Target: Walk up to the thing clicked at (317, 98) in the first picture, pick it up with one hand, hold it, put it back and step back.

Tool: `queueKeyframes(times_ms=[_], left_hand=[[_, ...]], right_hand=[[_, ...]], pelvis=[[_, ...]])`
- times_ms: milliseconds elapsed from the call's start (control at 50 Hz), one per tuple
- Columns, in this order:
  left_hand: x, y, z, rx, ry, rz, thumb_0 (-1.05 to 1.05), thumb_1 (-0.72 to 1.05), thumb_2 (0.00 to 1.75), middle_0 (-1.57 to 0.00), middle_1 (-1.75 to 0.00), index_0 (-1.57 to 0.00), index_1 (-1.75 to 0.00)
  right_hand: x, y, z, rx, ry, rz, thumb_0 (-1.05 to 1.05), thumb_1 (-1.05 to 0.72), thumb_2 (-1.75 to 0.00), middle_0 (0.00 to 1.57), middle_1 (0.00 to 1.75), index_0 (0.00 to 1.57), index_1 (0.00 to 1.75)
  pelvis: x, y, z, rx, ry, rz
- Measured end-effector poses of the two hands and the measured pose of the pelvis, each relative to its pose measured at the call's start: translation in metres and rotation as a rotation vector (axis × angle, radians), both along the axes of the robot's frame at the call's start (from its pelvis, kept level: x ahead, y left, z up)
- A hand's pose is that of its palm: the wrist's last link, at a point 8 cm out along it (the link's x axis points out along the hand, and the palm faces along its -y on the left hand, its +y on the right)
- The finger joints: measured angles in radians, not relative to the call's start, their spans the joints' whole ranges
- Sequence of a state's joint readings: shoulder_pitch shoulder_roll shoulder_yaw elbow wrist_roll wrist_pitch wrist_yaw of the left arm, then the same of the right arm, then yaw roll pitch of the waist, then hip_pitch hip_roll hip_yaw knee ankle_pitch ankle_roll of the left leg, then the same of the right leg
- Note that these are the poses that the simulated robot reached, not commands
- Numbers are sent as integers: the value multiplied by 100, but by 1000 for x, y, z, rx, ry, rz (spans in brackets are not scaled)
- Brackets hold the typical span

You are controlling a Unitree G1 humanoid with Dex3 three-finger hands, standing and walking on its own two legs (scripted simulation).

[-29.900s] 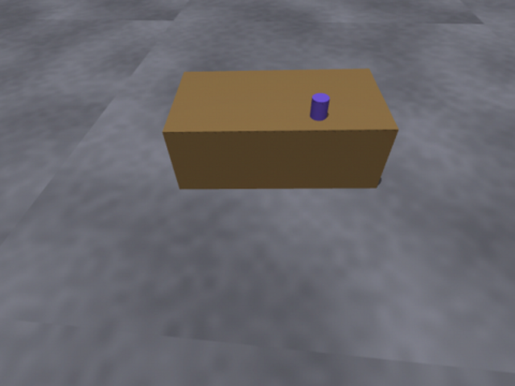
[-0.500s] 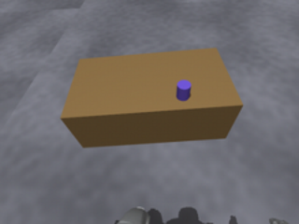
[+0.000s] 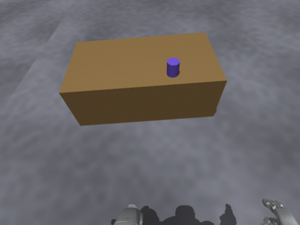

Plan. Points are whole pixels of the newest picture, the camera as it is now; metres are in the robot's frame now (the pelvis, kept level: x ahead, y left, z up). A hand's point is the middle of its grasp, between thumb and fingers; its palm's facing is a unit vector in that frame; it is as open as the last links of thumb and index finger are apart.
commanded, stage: step back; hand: right
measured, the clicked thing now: (173, 67) +1.04 -0.08 -0.31
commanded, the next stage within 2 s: stand in 1.16 s
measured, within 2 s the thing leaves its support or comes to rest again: neither
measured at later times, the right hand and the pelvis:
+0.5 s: hand out of the picture +0.00 -0.26 -0.14, palm faces -0.11 +0.93 -0.34, open 7.4 cm; pelvis -0.08 -0.01 +0.02, yaw +5 degrees
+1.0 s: hand out of the picture +0.09 -0.22 -0.13, palm faces -0.12 +0.93 -0.35, open 7.4 cm; pelvis -0.03 +0.02 +0.02, yaw +5 degrees
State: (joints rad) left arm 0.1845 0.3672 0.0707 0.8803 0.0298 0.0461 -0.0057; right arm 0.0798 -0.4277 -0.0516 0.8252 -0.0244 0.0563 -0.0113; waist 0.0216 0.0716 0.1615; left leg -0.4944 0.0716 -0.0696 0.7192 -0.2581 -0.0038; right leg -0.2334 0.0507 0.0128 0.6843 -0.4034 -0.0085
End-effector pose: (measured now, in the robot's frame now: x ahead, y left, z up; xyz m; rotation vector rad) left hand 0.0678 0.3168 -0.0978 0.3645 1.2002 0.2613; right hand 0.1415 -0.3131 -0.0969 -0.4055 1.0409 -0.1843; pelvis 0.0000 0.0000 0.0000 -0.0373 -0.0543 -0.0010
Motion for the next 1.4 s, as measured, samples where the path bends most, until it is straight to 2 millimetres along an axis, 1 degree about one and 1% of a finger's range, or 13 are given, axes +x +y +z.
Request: queueKeyframes(times_ms=[60,100,240,320,420,500,640,760,900,1020,1140,1260,1400], left_hand=[[-36,-8,9,8,23,23,0,91,89,-20,-30,-21,-30],[-54,-10,15,22,31,35,0,90,89,-20,-30,-21,-31],[-90,2,23,54,-52,76,1,90,89,-21,-30,-21,-31],[-111,15,16,47,-57,102,0,90,89,-20,-30,-21,-31],[-127,13,14,5,-6,114,0,91,89,-20,-30,-20,-30],[-129,4,11,-9,1,104,1,91,89,-20,-30,-20,-30],[-127,-15,10,-26,-29,119,0,91,89,-20,-30,-21,-30],[-119,-4,6,-42,-24,136,0,90,89,-20,-30,-21,-31],[-87,16,-2,-54,-6,118,0,91,89,-20,-30,-21,-30],[-55,20,4,-51,-35,93,0,91,89,-20,-30,-20,-30],[-29,23,11,-42,-70,68,0,91,89,-20,-30,-20,-30],[-17,19,17,-54,-80,51,0,91,89,-20,-30,-20,-30],[-24,11,18,-72,-68,42,0,91,89,-20,-30,-20,-30]], right_hand=[[-26,-6,1,14,35,-18,0,-90,-90,21,30,20,30],[-46,-10,0,20,57,-16,0,-90,-90,21,30,20,30],[-111,-12,-13,9,201,27,1,-90,-90,21,30,20,30],[-134,-1,-13,15,226,27,1,-90,-90,21,30,20,30],[-149,11,-3,44,190,16,1,-90,-90,21,30,21,30],[-145,8,-4,60,168,10,1,-90,-90,21,30,21,30],[-119,4,-6,54,156,29,1,-90,-90,21,30,20,30],[-99,12,-2,26,161,57,1,-90,-90,21,30,20,30],[-81,35,2,28,149,33,1,-90,-90,21,30,20,30],[-54,54,5,62,115,33,1,-90,-90,21,30,20,30],[-32,63,9,81,71,26,1,-90,-90,21,30,21,30],[-28,63,15,88,56,21,0,-90,-90,21,30,20,30],[-45,54,19,80,71,-1,0,-90,-90,21,30,20,30]], pelvis=[[-17,-7,8,51,7,-1],[-28,-9,12,66,12,14],[-60,-9,9,58,16,90],[-74,-3,6,79,0,111],[-78,-2,16,60,4,105],[-77,-9,15,55,3,90],[-71,-11,16,29,0,102],[-60,4,16,31,12,125],[-43,19,16,38,16,102],[-31,22,21,27,20,92],[-27,26,24,31,18,80],[-27,28,29,37,10,80],[-34,26,34,38,-6,82]])
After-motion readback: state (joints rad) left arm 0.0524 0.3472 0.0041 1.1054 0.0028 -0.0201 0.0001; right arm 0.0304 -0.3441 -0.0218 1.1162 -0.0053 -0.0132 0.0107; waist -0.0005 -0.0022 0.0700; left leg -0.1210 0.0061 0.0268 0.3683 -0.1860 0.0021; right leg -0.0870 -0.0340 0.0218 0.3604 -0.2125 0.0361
